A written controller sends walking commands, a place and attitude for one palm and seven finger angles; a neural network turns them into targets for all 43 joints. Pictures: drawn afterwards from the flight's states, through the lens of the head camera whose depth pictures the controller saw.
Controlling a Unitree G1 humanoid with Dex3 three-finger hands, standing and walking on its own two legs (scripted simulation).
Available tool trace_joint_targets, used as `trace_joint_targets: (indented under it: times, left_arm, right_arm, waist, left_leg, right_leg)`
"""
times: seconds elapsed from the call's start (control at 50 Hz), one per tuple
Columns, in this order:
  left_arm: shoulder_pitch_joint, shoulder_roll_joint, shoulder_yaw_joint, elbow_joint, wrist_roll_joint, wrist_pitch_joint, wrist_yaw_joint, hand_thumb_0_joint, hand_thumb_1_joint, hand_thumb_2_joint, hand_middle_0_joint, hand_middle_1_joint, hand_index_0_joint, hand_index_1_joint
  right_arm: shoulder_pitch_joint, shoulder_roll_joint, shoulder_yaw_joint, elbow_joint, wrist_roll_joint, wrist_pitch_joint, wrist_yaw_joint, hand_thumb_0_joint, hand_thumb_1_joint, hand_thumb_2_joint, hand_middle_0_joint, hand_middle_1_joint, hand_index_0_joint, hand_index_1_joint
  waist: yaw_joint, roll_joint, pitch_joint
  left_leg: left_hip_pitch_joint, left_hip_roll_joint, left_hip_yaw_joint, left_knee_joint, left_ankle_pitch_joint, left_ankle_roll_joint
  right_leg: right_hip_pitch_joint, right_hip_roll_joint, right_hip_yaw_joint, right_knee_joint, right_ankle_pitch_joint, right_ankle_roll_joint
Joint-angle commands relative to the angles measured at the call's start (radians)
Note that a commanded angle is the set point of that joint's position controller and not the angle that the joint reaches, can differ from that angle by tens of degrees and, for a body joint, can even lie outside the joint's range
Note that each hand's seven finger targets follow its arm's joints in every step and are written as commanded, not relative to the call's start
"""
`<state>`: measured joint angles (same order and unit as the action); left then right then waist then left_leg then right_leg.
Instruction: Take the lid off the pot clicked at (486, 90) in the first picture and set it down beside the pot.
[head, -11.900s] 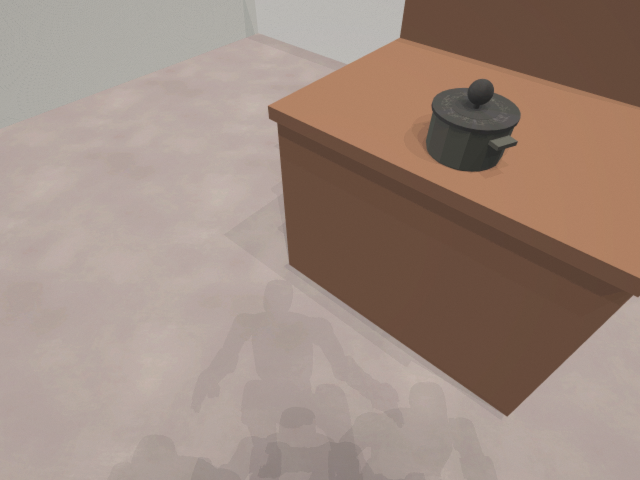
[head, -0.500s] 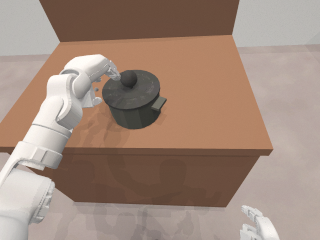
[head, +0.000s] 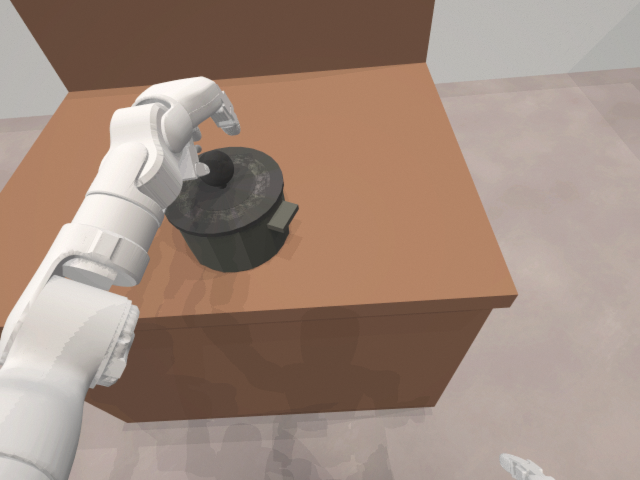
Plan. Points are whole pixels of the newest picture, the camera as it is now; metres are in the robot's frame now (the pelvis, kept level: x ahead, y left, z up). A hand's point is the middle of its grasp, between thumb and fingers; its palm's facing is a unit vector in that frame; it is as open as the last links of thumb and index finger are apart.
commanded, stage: move the open hand above the knob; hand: left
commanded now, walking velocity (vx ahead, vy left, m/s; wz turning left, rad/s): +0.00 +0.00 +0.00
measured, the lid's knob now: (215, 168) +0.52 +0.16 +0.10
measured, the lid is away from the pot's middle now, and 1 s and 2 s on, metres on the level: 0.00 0.00 0.00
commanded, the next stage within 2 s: lower the open fingers around the knob in 0.84 s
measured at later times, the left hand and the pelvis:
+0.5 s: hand (198, 135) +0.49 +0.15 +0.18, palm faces -0.26 -0.10 -0.96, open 10.2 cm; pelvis +0.01 +0.00 +0.00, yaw -1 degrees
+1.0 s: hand (193, 136) +0.48 +0.15 +0.19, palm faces -0.29 -0.10 -0.95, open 10.2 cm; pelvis +0.00 +0.01 +0.00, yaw +0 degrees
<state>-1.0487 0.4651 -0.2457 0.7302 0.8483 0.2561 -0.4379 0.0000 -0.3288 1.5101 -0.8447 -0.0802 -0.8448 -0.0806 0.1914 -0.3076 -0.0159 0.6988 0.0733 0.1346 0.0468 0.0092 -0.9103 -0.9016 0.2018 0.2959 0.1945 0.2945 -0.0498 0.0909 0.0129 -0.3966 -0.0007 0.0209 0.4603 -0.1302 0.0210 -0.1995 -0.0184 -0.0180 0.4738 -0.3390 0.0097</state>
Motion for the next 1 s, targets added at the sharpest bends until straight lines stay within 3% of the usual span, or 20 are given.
trace_joint_targets:
  times: [0.0, 0.06, 0.14, 0.18, 0.28, 0.34, 0.42, 0.5, 0.54, 0.58, 0.62, 0.66, 0.72, 0.78, 0.8, 0.86, 0.88, 0.92, 0.94, 0.98]
  left_arm:
    - [-0.565, 0.242, 0.097, -0.068, 0.028, -0.004, 0.038, 0.000, -0.343, 1.508, -0.835, -0.081, -0.835, -0.081]
    - [-0.638, 0.232, 0.086, -0.090, 0.034, -0.012, 0.041, 0.000, -0.343, 1.508, -0.835, -0.081, -0.835, -0.081]
    - [-0.547, 0.310, 0.159, -0.018, 0.041, -0.021, 0.040, 0.000, -0.343, 1.508, -0.835, -0.081, -0.835, -0.081]
    - [-0.559, 0.264, 0.122, -0.046, 0.047, -0.028, 0.037, 0.000, -0.343, 1.508, -0.835, -0.081, -0.835, -0.081]
    - [-0.571, 0.286, 0.144, -0.160, 0.045, -0.025, 0.043, 0.000, -0.343, 1.508, -0.835, -0.081, -0.835, -0.081]
    - [-0.539, 0.296, 0.155, -0.111, 0.048, -0.006, 0.050, 0.000, -0.343, 1.508, -0.835, -0.081, -0.835, -0.081]
    - [-0.561, 0.234, 0.102, -0.169, 0.047, 0.005, 0.049, 0.000, -0.343, 1.508, -0.835, -0.081, -0.835, -0.081]
    - [-0.545, 0.259, 0.119, -0.155, 0.048, 0.015, 0.047, 0.000, -0.343, 1.508, -0.835, -0.081, -0.835, -0.081]
    - [-0.573, 0.193, 0.061, -0.104, 0.043, 0.027, 0.042, 0.000, -0.343, 1.508, -0.835, -0.081, -0.835, -0.081]
    - [-0.640, 0.177, 0.047, -0.147, 0.039, 0.020, 0.040, 0.000, -0.343, 1.508, -0.835, -0.081, -0.835, -0.081]
    - [-0.669, 0.258, 0.108, -0.149, 0.051, 0.005, 0.047, 0.000, -0.343, 1.508, -0.835, -0.081, -0.835, -0.081]
    - [-0.606, 0.227, 0.092, -0.042, 0.049, 0.009, 0.046, 0.000, -0.343, 1.508, -0.835, -0.081, -0.835, -0.081]
    - [-0.601, 0.184, 0.053, 0.006, 0.043, 0.014, 0.038, 0.000, -0.343, 1.508, -0.835, -0.081, -0.835, -0.081]
    - [-0.724, 0.193, 0.050, -0.087, 0.045, -0.009, 0.039, 0.000, -0.343, 1.508, -0.835, -0.081, -0.835, -0.081]
    - [-0.695, 0.226, 0.076, -0.042, 0.056, -0.010, 0.043, 0.000, -0.343, 1.508, -0.835, -0.081, -0.835, -0.081]
    - [-0.643, 0.210, 0.074, 0.034, 0.052, -0.006, 0.046, 0.000, -0.343, 1.508, -0.835, -0.081, -0.835, -0.081]
    - [-0.667, 0.169, 0.042, -0.006, 0.049, -0.014, 0.042, 0.000, -0.343, 1.508, -0.835, -0.081, -0.835, -0.081]
    - [-0.666, 0.205, 0.074, -0.025, 0.055, -0.019, 0.050, 0.000, -0.343, 1.508, -0.835, -0.081, -0.835, -0.081]
    - [-0.665, 0.178, 0.054, 0.056, 0.051, 0.016, 0.042, 0.000, -0.343, 1.508, -0.835, -0.081, -0.835, -0.081]
    - [-0.665, 0.198, 0.075, 0.036, 0.044, 0.025, 0.032, 0.000, -0.343, 1.508, -0.835, -0.081, -0.835, -0.081]
  right_arm:
    - [-0.007, -0.136, -0.046, -0.091, -0.003, -0.031, -0.004, 0.000, -0.900, -0.900, 0.200, 0.300, 0.200, 0.300]
    - [0.008, -0.133, -0.050, -0.088, -0.008, -0.037, -0.004, 0.000, -0.900, -0.900, 0.200, 0.300, 0.200, 0.300]
    - [0.025, -0.141, -0.050, -0.096, -0.008, -0.036, -0.008, 0.000, -0.900, -0.900, 0.200, 0.300, 0.200, 0.300]
    - [0.028, -0.136, -0.055, -0.100, -0.009, -0.033, -0.005, 0.000, -0.900, -0.900, 0.200, 0.300, 0.200, 0.300]
    - [0.025, -0.142, -0.063, -0.118, -0.009, -0.031, 0.004, 0.000, -0.900, -0.900, 0.200, 0.300, 0.200, 0.300]
    - [0.023, -0.142, -0.059, -0.112, -0.004, -0.027, 0.004, 0.000, -0.900, -0.900, 0.200, 0.300, 0.200, 0.300]
    - [0.006, -0.133, -0.059, -0.122, -0.003, -0.028, 0.009, 0.000, -0.900, -0.900, 0.200, 0.300, 0.200, 0.300]
    - [0.002, -0.133, -0.055, -0.120, -0.002, -0.027, 0.007, 0.000, -0.900, -0.900, 0.200, 0.300, 0.200, 0.300]
    - [-0.007, -0.128, -0.050, -0.108, 0.004, -0.019, 0.005, 0.000, -0.900, -0.900, 0.200, 0.300, 0.200, 0.300]
    - [-0.007, -0.126, -0.052, -0.107, -0.001, -0.025, 0.003, 0.000, -0.900, -0.900, 0.200, 0.300, 0.200, 0.300]
    - [0.003, -0.126, -0.048, -0.109, -0.007, -0.038, -0.004, 0.000, -0.900, -0.900, 0.200, 0.300, 0.200, 0.300]
    - [0.004, -0.122, -0.044, -0.099, -0.003, -0.032, -0.009, 0.000, -0.900, -0.900, 0.200, 0.300, 0.200, 0.300]
    - [0.001, -0.125, -0.042, -0.089, 0.001, -0.021, -0.010, 0.000, -0.900, -0.900, 0.200, 0.300, 0.200, 0.300]
    - [0.009, -0.120, -0.045, -0.098, -0.006, -0.037, -0.013, 0.000, -0.900, -0.900, 0.200, 0.300, 0.200, 0.300]
    - [0.018, -0.124, -0.043, -0.094, -0.007, -0.038, -0.015, 0.000, -0.900, -0.900, 0.200, 0.300, 0.200, 0.300]
    - [0.024, -0.127, -0.042, -0.087, -0.003, -0.032, -0.018, 0.000, -0.900, -0.900, 0.200, 0.300, 0.200, 0.300]
    - [0.027, -0.125, -0.047, -0.089, -0.004, -0.034, -0.016, 0.000, -0.900, -0.900, 0.200, 0.300, 0.200, 0.300]
    - [0.028, -0.125, -0.047, -0.094, -0.007, -0.039, -0.015, 0.000, -0.900, -0.900, 0.200, 0.300, 0.200, 0.300]
    - [0.026, -0.129, -0.045, -0.082, -0.006, -0.036, -0.012, 0.000, -0.900, -0.900, 0.200, 0.300, 0.200, 0.300]
    - [0.040, -0.133, -0.051, -0.086, -0.009, -0.041, -0.010, 0.000, -0.900, -0.900, 0.200, 0.300, 0.200, 0.300]
  waist:
    - [-0.021, -0.149, -0.404]
    - [-0.033, -0.095, -0.444]
    - [-0.014, -0.152, -0.446]
    - [-0.022, -0.134, -0.457]
    - [-0.018, -0.085, -0.494]
    - [-0.018, -0.124, -0.446]
    - [-0.023, -0.086, -0.458]
    - [-0.024, -0.104, -0.454]
    - [-0.035, -0.113, -0.394]
    - [-0.041, -0.073, -0.427]
    - [-0.033, -0.077, -0.475]
    - [-0.032, -0.138, -0.419]
    - [-0.042, -0.137, -0.373]
    - [-0.047, -0.083, -0.448]
    - [-0.044, -0.082, -0.444]
    - [-0.042, -0.126, -0.395]
    - [-0.045, -0.106, -0.419]
    - [-0.038, -0.094, -0.441]
    - [-0.043, -0.079, -0.424]
    - [-0.036, -0.117, -0.443]
  left_leg:
    - [0.361, -0.058, 0.017, 0.025, 0.200, 0.057]
    - [0.409, -0.057, 0.010, 0.040, 0.239, 0.057]
    - [0.364, -0.057, 0.022, 0.040, 0.259, 0.064]
    - [0.380, -0.054, 0.027, 0.050, 0.294, 0.064]
    - [0.439, -0.046, 0.014, 0.058, 0.356, 0.066]
    - [0.407, -0.044, 0.009, 0.048, 0.304, 0.063]
    - [0.437, -0.044, 0.001, 0.051, 0.306, 0.061]
    - [0.428, -0.045, -0.001, 0.053, 0.284, 0.061]
    - [0.391, -0.045, 0.000, 0.037, 0.212, 0.054]
    - [0.425, -0.048, -0.001, 0.039, 0.212, 0.057]
    - [0.448, -0.049, -0.010, 0.044, 0.222, 0.058]
    - [0.394, -0.049, -0.002, 0.039, 0.187, 0.059]
    - [0.365, -0.047, 0.006, 0.029, 0.162, 0.055]
    - [0.421, -0.050, -0.004, 0.038, 0.181, 0.058]
    - [0.417, -0.048, -0.011, 0.033, 0.177, 0.056]
    - [0.375, -0.044, -0.005, 0.024, 0.147, 0.054]
    - [0.392, -0.045, -0.004, 0.023, 0.164, 0.054]
    - [0.416, -0.044, -0.011, 0.028, 0.175, 0.056]
    - [0.406, -0.050, -0.014, 0.025, 0.159, 0.054]
    - [0.395, -0.053, -0.013, 0.026, 0.171, 0.058]
  right_leg:
    - [-0.080, 0.069, -0.020, -0.062, 0.484, -0.024]
    - [-0.097, 0.075, -0.019, -0.054, 0.499, -0.028]
    - [-0.050, 0.068, -0.007, -0.052, 0.559, -0.022]
    - [-0.054, 0.068, -0.012, -0.048, 0.577, -0.026]
    - [-0.064, 0.074, -0.012, -0.044, 0.582, -0.030]
    - [-0.088, 0.082, -0.021, -0.047, 0.526, -0.027]
    - [-0.114, 0.084, -0.023, -0.046, 0.493, -0.030]
    - [-0.115, 0.084, -0.024, -0.048, 0.479, -0.030]
    - [-0.151, 0.084, -0.033, -0.053, 0.411, -0.030]
    - [-0.160, 0.080, -0.032, -0.057, 0.396, -0.035]
    - [-0.137, 0.083, -0.024, -0.056, 0.414, -0.036]
    - [-0.147, 0.080, -0.025, -0.059, 0.394, -0.031]
    - [-0.163, 0.075, -0.026, -0.064, 0.377, -0.030]
    - [-0.158, 0.075, -0.024, -0.064, 0.382, -0.036]
    - [-0.160, 0.079, -0.022, -0.063, 0.366, -0.037]
    - [-0.170, 0.079, -0.025, -0.069, 0.341, -0.034]
    - [-0.165, 0.078, -0.028, -0.070, 0.352, -0.037]
    - [-0.163, 0.082, -0.024, -0.067, 0.349, -0.039]
    - [-0.176, 0.084, -0.027, -0.060, 0.345, -0.040]
    - [-0.145, 0.081, -0.028, -0.066, 0.377, -0.039]
